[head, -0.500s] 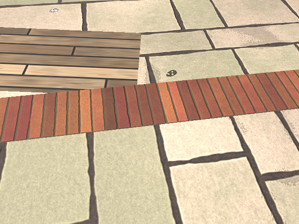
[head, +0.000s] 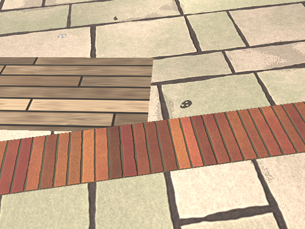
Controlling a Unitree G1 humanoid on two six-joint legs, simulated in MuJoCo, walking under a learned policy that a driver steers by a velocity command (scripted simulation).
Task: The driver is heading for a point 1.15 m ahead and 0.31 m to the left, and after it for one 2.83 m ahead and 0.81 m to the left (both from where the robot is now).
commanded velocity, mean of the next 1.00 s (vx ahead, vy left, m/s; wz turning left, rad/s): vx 0.12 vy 0.00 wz -0.01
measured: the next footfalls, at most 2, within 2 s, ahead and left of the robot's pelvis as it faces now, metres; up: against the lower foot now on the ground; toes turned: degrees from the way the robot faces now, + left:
left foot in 0.22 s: +0.27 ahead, +0.11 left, +0.00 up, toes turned +4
right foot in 0.58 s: +0.21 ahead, -0.10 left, +0.00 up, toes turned +0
